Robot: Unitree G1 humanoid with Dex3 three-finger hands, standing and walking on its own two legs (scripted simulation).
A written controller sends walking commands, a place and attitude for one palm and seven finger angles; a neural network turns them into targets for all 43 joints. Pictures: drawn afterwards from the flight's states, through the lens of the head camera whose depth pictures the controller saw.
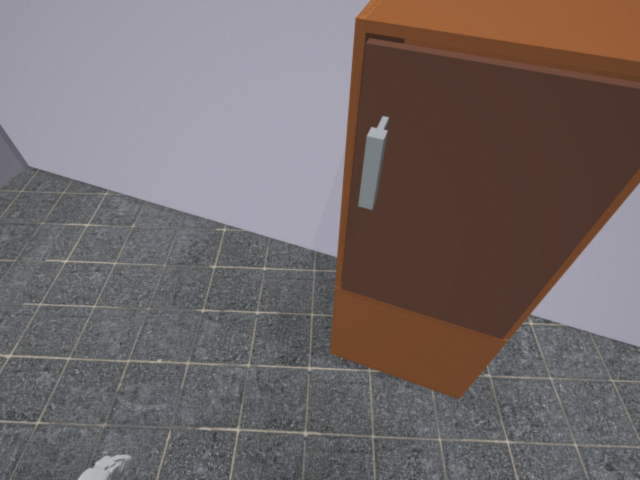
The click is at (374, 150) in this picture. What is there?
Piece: cupboard door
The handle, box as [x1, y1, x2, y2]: [358, 116, 388, 209]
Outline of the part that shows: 382,116 376,128 371,127 366,138 358,205 372,209 376,197 387,130 384,129 388,117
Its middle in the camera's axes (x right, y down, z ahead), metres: +0.09 -0.12 +0.62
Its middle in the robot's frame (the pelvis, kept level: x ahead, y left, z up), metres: +0.56 -0.06 +0.09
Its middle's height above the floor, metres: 0.86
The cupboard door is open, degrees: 0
